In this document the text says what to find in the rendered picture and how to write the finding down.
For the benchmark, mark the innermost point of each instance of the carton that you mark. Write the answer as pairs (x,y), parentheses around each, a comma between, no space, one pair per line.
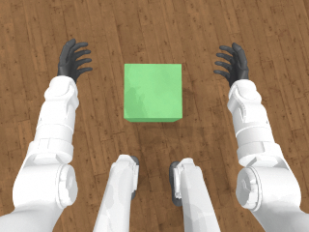
(153,93)

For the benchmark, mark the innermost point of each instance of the robot right shin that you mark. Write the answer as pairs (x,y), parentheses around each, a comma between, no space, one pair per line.
(185,161)

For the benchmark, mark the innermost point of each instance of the robot right foot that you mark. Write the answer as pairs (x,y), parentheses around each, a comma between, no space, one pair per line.
(176,200)

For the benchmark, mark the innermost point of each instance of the right robot forearm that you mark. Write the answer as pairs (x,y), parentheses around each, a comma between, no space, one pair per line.
(252,129)

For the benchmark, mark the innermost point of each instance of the right robot upper arm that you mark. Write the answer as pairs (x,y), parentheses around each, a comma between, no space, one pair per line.
(272,195)

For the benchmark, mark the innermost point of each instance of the robot right hand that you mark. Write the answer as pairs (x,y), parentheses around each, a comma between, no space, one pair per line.
(237,69)

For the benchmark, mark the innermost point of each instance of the left robot upper arm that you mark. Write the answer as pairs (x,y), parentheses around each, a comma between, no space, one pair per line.
(41,193)

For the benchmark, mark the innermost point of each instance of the robot left hand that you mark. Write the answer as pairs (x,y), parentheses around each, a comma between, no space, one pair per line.
(68,66)

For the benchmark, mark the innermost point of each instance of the left robot forearm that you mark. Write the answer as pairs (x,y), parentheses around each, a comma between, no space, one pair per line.
(55,127)

